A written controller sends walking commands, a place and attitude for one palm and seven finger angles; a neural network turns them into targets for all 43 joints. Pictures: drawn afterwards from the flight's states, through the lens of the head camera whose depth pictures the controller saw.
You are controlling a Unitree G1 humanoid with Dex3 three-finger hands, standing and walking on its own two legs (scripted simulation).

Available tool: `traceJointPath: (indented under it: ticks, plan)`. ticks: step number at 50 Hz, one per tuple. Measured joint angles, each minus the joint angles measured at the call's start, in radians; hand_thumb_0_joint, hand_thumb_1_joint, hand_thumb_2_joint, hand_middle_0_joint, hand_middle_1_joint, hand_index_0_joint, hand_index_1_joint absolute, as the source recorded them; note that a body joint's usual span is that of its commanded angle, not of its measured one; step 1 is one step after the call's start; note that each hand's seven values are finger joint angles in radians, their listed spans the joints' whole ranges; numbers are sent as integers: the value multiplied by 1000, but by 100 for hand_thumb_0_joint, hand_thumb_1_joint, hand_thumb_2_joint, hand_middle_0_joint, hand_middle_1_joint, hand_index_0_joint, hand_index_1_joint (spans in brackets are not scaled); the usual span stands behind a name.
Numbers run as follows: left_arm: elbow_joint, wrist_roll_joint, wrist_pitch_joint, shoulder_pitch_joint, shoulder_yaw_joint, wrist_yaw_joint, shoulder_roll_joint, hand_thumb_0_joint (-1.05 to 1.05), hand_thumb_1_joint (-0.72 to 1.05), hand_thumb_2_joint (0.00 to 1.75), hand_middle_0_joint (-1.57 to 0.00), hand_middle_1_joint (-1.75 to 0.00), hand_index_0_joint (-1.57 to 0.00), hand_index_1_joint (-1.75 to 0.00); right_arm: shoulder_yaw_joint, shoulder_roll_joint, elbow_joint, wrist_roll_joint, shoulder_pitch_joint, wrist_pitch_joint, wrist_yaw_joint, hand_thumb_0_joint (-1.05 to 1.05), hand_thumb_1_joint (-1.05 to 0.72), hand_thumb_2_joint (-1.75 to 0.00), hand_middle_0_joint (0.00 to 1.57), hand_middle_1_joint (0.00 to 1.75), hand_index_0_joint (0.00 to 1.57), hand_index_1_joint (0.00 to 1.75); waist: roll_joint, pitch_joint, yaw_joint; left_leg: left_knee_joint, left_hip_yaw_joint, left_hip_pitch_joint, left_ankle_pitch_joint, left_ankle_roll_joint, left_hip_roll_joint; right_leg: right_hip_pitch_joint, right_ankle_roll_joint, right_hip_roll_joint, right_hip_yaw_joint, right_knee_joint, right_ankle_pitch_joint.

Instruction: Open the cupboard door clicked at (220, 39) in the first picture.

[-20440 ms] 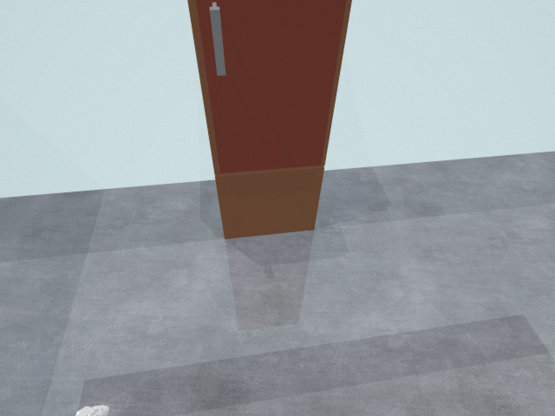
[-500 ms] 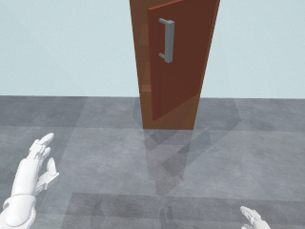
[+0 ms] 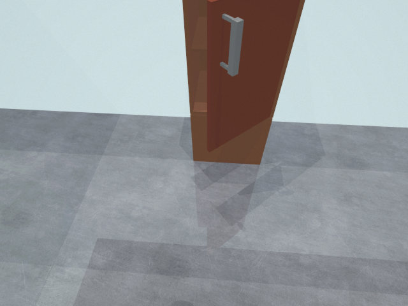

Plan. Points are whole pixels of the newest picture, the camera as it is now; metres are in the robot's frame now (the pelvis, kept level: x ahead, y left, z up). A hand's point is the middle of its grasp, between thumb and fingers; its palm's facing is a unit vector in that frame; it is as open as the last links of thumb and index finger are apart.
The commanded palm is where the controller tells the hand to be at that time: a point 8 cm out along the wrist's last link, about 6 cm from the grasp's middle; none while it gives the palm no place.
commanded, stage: let the arm hang, fingers relaxed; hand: left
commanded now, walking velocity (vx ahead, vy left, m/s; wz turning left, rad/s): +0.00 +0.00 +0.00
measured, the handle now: (229, 45) +0.76 -0.02 +0.13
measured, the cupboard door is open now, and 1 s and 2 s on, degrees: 42 42 42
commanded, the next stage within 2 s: look to check the result in 0.50 s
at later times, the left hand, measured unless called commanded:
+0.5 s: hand out of the picture +0.11 +0.23 -0.15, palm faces -0.03 -0.95 -0.31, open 7.3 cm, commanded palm none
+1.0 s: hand out of the picture +0.11 +0.24 -0.15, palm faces -0.05 -0.94 -0.34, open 7.3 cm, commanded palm none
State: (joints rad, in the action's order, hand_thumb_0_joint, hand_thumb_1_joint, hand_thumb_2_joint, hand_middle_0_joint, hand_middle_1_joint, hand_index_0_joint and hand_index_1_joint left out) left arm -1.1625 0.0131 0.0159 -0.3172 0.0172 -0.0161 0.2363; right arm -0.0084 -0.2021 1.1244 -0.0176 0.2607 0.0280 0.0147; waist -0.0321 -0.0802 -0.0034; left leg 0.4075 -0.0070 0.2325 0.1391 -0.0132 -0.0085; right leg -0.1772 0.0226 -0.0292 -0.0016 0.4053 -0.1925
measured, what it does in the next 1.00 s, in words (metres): stands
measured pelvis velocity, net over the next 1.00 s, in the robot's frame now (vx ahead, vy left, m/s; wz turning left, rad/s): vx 0.04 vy -0.01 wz -0.01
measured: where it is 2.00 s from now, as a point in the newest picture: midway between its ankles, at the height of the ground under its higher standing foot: outside the picture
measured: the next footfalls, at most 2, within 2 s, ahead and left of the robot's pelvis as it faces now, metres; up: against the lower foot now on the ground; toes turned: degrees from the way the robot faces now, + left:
none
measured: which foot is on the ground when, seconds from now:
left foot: down 0.00-1.00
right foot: down 0.00-1.00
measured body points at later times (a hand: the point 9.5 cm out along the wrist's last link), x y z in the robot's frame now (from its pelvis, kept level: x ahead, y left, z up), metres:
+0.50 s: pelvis +0.01 +0.00 +0.00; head +0.02 -0.01 +0.45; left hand +0.11 +0.28 -0.13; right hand +0.07 -0.28 -0.14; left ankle +0.05 +0.11 -0.74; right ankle +0.02 -0.11 -0.74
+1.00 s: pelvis +0.04 -0.01 +0.01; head +0.07 -0.01 +0.46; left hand +0.11 +0.29 -0.13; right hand +0.11 -0.30 -0.14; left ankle +0.05 +0.11 -0.74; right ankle +0.02 -0.11 -0.74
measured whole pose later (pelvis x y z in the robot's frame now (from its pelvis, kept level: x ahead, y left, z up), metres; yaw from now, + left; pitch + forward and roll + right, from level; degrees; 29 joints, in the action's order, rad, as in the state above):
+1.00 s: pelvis +0.04 -0.01 +0.01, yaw -1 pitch -1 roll +0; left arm -1.14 0.01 -0.02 -0.11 0.01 0.00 0.32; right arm -0.01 -0.33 1.13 -0.02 0.09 0.00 0.00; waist -0.02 -0.08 0.01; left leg 0.30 0.01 0.14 0.15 0.00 -0.01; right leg -0.09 0.03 -0.03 0.01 0.31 -0.20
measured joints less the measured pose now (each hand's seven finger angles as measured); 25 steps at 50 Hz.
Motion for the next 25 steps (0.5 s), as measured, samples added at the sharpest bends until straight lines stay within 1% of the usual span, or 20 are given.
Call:
traceJointPath:
  ticks: [5,15,25]
  plan:
    - [2,1,-6,34,5,0,7,1,92,90,-20,-30,-20,-30,-7,-15,10,-1,-9,-7,0,0,-91,-90,20,30,20,30,-4,11,5,-7,7,-10,-1,-3,-4,2,-3,5,7,5,-4]
    - [39,4,-25,150,5,7,16,0,91,90,-20,-30,-20,-30,-13,-58,1,-5,-69,-21,-6,0,-91,-90,20,30,20,30,6,29,17,-26,12,-29,-4,-4,-7,16,-5,8,12,-4,-4]
    - [56,4,-35,217,2,15,50,0,91,90,-20,-30,-20,-30,-10,-102,-6,-4,-126,-33,-10,0,-91,-90,20,30,20,30,14,25,25,-59,15,-52,-9,-2,-5,39,-5,6,16,-39,4]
